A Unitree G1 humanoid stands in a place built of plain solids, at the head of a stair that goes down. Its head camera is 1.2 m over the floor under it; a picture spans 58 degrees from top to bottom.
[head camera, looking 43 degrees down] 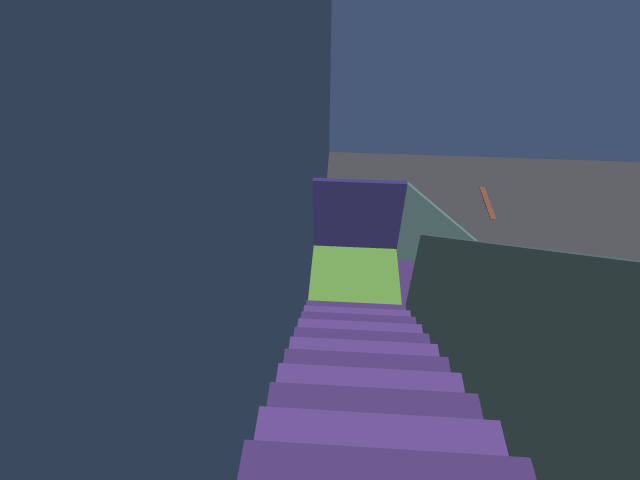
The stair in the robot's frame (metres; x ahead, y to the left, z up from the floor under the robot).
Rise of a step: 0.19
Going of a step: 0.22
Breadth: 1.00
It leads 4 degrees to the right of straight ahead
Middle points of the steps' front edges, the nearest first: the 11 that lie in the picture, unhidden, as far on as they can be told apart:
0.62 -0.23 -0.37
0.83 -0.24 -0.56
1.05 -0.26 -0.75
1.26 -0.27 -0.94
1.48 -0.28 -1.12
1.69 -0.30 -1.31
1.91 -0.31 -1.50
2.13 -0.32 -1.68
2.34 -0.34 -1.87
2.56 -0.35 -2.06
2.77 -0.36 -2.25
